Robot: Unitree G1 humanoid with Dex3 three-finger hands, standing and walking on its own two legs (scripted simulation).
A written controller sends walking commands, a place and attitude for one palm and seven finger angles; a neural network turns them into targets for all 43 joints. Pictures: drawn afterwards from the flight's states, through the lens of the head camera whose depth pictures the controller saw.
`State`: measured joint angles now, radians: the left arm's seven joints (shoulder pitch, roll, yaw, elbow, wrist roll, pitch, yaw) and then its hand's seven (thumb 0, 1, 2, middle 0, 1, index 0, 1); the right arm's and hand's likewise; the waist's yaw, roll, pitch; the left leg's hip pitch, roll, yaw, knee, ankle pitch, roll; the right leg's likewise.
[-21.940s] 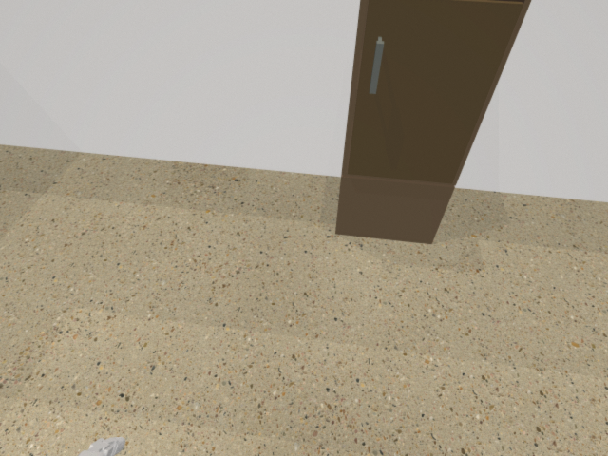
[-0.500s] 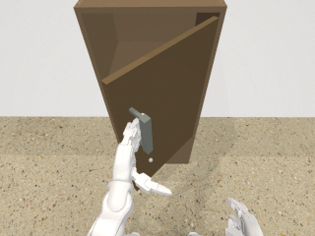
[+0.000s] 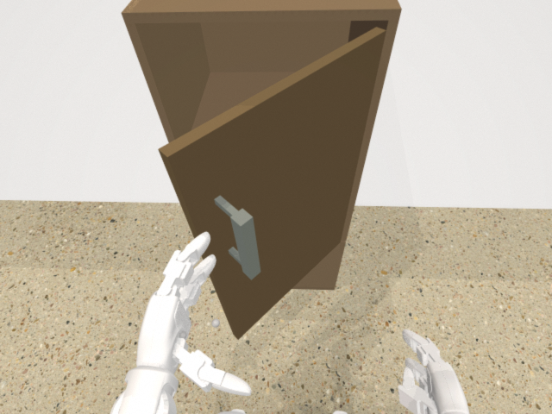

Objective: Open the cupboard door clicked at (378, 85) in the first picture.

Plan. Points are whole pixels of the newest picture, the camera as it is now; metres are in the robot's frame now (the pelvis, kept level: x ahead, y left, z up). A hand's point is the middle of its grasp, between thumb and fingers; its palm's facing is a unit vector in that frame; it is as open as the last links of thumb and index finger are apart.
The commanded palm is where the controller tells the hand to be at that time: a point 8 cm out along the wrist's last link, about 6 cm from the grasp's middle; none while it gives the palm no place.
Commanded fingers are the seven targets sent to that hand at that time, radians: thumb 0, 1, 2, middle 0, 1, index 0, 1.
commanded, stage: slide the hand sideways off the handle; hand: left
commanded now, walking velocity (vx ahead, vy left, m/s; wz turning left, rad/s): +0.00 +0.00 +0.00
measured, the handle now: (238, 239) +0.34 +0.08 +0.07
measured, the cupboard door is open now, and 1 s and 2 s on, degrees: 47 47 47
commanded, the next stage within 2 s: draw the hand back to the body in 0.22 s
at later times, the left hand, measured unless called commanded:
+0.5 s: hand (174, 332) +0.20 +0.14 +0.09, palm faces -0.03 -1.00 -0.06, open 16.3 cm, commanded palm +0.17 +0.20 +0.09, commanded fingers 0.00 -0.50 0.30 -0.15 -0.30 -0.15 -0.30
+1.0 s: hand (77, 316) +0.20 +0.22 +0.14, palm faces +0.20 -0.93 -0.30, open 15.1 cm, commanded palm +0.16 +0.27 +0.16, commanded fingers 0.00 0.03 0.52 -0.17 -0.30 -0.17 -0.30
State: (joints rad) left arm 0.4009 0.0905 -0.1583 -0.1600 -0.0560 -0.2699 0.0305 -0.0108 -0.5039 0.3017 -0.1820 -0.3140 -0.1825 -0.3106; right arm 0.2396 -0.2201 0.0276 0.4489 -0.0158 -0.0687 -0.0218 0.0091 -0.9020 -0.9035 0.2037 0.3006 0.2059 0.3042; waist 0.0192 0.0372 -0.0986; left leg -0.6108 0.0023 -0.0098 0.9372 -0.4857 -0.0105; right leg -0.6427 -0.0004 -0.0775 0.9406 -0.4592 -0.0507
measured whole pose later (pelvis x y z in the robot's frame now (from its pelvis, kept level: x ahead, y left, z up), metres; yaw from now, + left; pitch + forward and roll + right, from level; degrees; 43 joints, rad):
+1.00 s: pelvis +0.01 +0.03 +0.03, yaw +0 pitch +2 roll -1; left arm 0.56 0.29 0.09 -0.44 -0.06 -0.06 0.07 -0.01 -0.29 0.39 -0.16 -0.30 -0.17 -0.30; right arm 0.26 -0.22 0.06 0.51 0.01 -0.15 -0.10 0.01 -0.90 -0.90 0.20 0.30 0.21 0.30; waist 0.05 0.06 -0.07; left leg -0.36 -0.01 0.00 0.75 -0.42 0.03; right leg -0.37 0.00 -0.07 0.70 -0.37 -0.01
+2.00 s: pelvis +0.01 +0.02 +0.06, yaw -1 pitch -6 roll -1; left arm 0.46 0.34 0.32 -0.37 -0.05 -0.09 0.11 0.02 0.88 0.90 -0.21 -0.30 -0.21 -0.30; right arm 0.19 -0.23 0.02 0.67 -0.01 -0.11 -0.09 0.01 -0.90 -0.90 0.20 0.30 0.21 0.30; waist 0.08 0.07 0.04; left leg -0.04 0.01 0.01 0.39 -0.26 0.01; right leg -0.05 0.02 -0.05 0.35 -0.20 -0.03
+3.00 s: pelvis -0.13 +0.05 +0.03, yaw +2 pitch -1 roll -2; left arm 0.50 0.43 0.43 -0.56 -0.01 -0.24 0.16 0.01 0.88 0.90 -0.21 -0.30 -0.22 -0.30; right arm 0.18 -0.21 -0.01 0.61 -0.02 -0.09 -0.09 0.01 -0.90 -0.90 0.21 0.30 0.21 0.30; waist 0.01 -0.01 0.08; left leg -0.43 -0.02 0.00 0.65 -0.20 0.06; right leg -0.48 0.05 0.05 0.83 -0.32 0.02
